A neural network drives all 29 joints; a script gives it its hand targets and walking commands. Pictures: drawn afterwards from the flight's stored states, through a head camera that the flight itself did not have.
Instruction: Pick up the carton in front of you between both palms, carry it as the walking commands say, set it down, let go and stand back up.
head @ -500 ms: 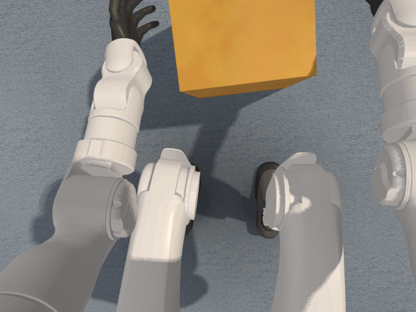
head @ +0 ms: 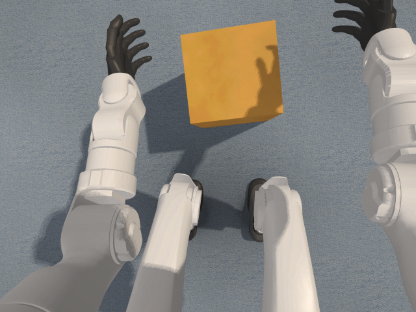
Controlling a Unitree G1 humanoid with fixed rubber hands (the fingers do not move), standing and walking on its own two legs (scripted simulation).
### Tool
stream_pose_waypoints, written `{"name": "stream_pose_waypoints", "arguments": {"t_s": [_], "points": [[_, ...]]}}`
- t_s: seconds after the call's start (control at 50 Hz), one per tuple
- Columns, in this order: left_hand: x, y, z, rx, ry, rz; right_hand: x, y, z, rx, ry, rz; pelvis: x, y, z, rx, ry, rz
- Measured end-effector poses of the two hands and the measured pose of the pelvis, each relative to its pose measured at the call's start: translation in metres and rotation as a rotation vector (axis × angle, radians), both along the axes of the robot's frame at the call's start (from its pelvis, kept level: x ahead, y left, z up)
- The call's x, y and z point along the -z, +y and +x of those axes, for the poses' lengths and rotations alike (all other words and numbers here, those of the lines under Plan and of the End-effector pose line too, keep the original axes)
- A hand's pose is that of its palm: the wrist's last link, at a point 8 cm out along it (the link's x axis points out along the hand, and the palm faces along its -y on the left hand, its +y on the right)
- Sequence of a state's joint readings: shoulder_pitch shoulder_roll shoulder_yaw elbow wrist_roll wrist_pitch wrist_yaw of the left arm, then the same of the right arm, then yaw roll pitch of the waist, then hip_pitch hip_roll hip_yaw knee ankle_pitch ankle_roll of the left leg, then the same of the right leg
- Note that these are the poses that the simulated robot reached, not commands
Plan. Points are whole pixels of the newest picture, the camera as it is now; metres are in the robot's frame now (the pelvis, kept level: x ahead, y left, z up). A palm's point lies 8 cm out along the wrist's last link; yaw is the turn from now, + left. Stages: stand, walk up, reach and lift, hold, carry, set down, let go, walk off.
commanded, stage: set down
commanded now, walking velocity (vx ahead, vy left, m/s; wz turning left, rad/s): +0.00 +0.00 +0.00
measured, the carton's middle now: (231, 85) +0.52 -0.02 -0.40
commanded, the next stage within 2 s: let go in 0.32 s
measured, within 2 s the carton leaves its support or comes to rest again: neither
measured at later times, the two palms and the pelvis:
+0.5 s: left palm (71, 57) +0.46 +0.16 +0.02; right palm out of the picture +0.51 -0.24 +0.02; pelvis +0.04 -0.01 +0.13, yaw -3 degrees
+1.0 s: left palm out of the picture +0.33 +0.23 +0.15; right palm out of the picture +0.34 -0.23 +0.14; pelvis +0.11 +0.01 +0.23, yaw -4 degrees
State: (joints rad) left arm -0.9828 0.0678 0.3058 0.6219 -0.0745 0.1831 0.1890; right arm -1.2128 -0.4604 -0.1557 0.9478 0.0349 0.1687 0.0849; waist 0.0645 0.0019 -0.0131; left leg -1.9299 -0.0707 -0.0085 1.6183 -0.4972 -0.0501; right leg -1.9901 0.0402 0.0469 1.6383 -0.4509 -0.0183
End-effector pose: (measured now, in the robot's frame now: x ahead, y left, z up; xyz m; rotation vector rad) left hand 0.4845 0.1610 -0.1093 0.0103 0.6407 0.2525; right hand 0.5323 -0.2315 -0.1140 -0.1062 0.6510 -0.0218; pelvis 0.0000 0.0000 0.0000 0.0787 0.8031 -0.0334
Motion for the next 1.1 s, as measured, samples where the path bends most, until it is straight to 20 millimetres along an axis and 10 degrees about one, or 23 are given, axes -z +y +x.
{"name": "stream_pose_waypoints", "arguments": {"t_s": [0.44, 1.1], "points": [[-0.123, 0.000, -0.009, 0.052, 0.022, 0.022, -0.125, -0.006, -0.010, 0.005, 0.023, -0.021, -0.117, -0.006, 0.030, 0.021, -0.030, -0.018], [-0.281, 0.074, -0.178, 0.243, 0.161, 0.073, -0.271, 0.003, -0.217, 0.088, 0.114, -0.078, -0.242, 0.014, 0.121, 0.018, -0.605, -0.099]]}}
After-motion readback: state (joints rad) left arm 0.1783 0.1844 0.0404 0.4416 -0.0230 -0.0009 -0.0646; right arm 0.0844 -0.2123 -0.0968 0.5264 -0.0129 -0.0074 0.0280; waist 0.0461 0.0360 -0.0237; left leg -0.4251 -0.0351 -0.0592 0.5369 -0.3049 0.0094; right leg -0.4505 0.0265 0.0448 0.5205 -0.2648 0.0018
